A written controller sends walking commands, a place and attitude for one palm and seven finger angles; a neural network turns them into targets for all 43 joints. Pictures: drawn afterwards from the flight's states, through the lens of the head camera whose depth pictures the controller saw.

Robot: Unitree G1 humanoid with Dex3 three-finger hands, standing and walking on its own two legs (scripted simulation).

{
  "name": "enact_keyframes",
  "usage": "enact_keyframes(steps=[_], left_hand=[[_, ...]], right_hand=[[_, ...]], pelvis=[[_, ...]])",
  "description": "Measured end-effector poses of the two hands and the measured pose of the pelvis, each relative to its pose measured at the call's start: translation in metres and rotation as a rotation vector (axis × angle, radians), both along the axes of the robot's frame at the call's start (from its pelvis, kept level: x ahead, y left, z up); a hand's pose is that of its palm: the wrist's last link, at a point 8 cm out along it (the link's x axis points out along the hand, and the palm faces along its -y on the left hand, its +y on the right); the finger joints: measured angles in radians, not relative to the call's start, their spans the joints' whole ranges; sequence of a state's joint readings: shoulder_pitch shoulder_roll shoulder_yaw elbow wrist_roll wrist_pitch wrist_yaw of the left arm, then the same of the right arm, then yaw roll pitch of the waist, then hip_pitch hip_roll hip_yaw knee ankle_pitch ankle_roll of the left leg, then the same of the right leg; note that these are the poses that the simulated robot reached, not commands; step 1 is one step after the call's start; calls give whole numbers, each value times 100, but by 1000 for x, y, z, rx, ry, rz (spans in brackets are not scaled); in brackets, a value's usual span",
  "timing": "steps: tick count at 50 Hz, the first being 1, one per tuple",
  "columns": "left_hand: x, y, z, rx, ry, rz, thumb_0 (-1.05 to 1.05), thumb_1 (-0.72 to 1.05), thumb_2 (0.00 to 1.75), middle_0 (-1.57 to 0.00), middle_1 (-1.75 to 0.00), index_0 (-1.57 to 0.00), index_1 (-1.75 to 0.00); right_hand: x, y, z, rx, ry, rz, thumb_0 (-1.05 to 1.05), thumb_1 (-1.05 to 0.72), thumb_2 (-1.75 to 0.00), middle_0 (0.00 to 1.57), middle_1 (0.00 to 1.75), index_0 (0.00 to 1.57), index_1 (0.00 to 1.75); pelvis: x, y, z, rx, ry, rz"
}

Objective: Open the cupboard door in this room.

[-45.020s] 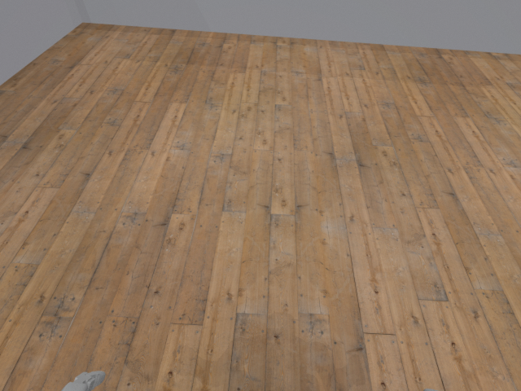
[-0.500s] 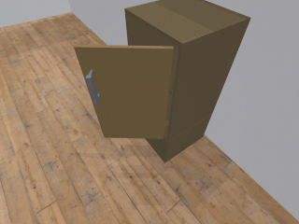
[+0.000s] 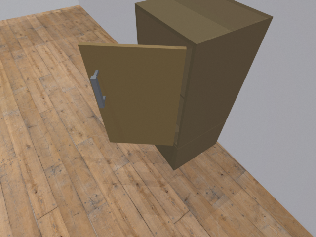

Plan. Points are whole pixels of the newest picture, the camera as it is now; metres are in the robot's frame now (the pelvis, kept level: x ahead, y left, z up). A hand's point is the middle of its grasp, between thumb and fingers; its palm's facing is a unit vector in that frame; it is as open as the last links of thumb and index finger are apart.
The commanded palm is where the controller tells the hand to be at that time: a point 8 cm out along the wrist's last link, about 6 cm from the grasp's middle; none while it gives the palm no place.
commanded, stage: look again from close up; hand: left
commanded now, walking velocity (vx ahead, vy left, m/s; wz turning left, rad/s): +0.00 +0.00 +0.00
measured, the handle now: (99, 89) +0.62 +0.27 -0.03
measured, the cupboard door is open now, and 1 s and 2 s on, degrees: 53 53 53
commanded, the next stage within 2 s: shuffle to correct the standing spot in 0.42 s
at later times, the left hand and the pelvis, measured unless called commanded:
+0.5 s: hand out of the picture +0.02 +0.23 -0.18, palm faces +0.00 -0.97 -0.23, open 7.4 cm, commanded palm none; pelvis -0.01 +0.03 +0.00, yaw -1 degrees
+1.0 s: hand out of the picture +0.01 +0.23 -0.19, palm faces +0.02 -0.99 -0.15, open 7.4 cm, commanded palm none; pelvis +0.07 +0.06 -0.01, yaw -1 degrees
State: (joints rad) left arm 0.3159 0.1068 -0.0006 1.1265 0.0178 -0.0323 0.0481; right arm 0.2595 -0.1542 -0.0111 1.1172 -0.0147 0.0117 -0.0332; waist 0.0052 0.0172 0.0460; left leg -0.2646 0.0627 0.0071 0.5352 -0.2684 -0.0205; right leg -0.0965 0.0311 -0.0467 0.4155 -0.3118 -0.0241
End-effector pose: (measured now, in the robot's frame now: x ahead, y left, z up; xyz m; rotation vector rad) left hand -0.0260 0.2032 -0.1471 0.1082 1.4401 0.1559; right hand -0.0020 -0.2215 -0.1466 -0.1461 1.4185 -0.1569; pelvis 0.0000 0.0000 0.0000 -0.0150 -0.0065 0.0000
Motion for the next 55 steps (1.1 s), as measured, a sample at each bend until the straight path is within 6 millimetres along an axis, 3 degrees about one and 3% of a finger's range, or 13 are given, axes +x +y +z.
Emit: enact_keyframes(steps=[10,20,30,37,41,45,49,55], left_hand=[[21,37,-6,31,-65,-21,1,90,90,-20,-30,-21,-30],[40,68,0,67,-120,-53,1,91,90,-19,-30,-20,-30],[28,71,1,62,-78,-63,1,91,90,-19,-30,-20,-30],[13,61,-4,37,-20,-34,1,91,90,-19,-30,-20,-30],[3,58,-8,15,23,15,1,91,90,-20,-30,-20,-30],[-2,63,-17,-16,101,34,1,90,90,-20,-30,-20,-30],[24,71,-15,-26,135,5,1,91,90,-20,-30,-20,-30],[116,80,-3,-6,-33,-26,1,91,90,-19,-30,-20,-30]], right_hand=[[33,15,-1,-29,-139,22,1,-93,-90,20,30,19,30],[36,26,4,-26,-165,39,1,-93,-90,20,30,20,30],[21,25,5,-22,-116,39,0,-91,-90,20,30,20,30],[14,21,-3,-6,-48,32,1,-91,-90,20,30,20,30],[27,23,-3,-18,-14,49,1,-91,-90,20,30,20,30],[59,33,0,-46,-53,63,1,-91,-90,20,30,19,30],[77,45,8,-58,-110,33,0,-91,-90,20,30,19,30],[75,70,14,-10,-34,21,0,-91,-90,20,30,19,30]], pelvis=[[3,23,-8,4,-10,-6],[-3,34,-6,14,-4,-13],[-6,34,-4,19,4,-18],[9,31,-9,19,17,-12],[28,37,-12,6,25,2],[49,50,-17,15,19,-2],[66,58,-12,9,16,-24],[87,60,2,9,29,-13]])
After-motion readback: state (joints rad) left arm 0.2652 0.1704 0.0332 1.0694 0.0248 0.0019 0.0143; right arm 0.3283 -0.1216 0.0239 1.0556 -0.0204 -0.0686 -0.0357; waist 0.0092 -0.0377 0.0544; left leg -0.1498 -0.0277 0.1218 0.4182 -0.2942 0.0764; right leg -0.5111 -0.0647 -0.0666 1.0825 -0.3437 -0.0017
